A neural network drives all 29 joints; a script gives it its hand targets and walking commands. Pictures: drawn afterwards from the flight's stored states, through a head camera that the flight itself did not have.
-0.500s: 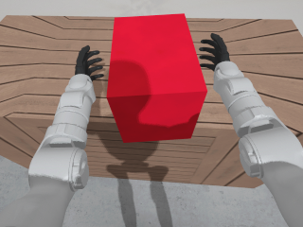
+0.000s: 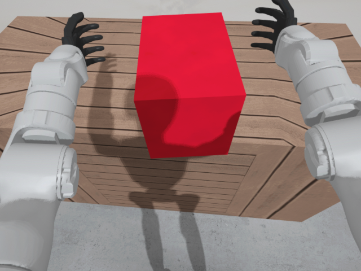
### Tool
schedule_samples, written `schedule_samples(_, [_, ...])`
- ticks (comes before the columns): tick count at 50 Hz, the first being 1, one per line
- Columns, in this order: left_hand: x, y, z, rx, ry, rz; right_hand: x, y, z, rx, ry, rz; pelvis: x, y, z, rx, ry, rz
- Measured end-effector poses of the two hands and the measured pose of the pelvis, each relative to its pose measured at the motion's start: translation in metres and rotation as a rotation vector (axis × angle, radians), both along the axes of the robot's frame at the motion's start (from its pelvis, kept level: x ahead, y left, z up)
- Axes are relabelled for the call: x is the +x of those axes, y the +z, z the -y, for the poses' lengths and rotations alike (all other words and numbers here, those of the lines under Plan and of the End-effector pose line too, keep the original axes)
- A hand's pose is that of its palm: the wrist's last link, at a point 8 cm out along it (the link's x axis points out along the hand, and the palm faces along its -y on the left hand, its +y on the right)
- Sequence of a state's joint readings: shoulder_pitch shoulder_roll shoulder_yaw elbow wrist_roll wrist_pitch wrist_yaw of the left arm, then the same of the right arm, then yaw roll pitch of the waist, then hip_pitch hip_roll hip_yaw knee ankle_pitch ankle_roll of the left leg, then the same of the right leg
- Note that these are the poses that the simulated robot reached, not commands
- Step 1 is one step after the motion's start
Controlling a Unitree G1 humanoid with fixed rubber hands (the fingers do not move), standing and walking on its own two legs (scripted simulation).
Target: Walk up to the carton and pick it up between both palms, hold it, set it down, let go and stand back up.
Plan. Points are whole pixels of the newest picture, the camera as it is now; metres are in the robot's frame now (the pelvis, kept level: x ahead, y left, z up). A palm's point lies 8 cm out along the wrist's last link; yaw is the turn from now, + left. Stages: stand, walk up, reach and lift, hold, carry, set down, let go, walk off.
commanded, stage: set down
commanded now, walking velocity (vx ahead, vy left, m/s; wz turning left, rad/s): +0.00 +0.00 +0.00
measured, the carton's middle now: (185, 86) +0.54 +0.00 +0.07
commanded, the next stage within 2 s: let go in 1.80 s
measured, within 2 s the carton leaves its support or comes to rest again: neither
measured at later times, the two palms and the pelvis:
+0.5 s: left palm (75, 67) +0.47 +0.21 +0.19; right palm (286, 54) +0.48 -0.19 +0.20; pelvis +0.02 +0.00 +0.00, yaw +0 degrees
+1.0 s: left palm (77, 107) +0.40 +0.21 +0.16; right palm (286, 94) +0.41 -0.19 +0.15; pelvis +0.01 +0.00 +0.00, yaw +1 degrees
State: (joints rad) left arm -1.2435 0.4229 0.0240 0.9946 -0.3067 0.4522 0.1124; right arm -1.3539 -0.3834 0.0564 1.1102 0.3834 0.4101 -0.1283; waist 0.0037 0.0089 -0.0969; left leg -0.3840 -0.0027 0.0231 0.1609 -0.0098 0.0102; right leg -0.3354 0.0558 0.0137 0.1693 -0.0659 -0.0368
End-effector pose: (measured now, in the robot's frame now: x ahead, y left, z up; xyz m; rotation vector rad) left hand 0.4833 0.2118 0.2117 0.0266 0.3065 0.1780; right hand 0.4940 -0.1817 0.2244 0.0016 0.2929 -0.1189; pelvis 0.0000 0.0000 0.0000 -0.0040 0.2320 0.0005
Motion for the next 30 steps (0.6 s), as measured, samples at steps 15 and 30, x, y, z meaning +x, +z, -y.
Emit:
schedule_samples(15, [0.001,0.009,-0.003,0.008,-0.043,-0.002,0.004,0.001,0.010,0.020,-0.015,-0.008,0.019,0.003,-0.005,0.002,0.007,0.030])
schedule_samples(30, [-0.038,-0.040,-0.007,-0.025,-0.038,0.001,-0.033,-0.051,0.005,-0.031,0.032,0.011,0.023,0.005,0.002,0.007,-0.003,0.112])
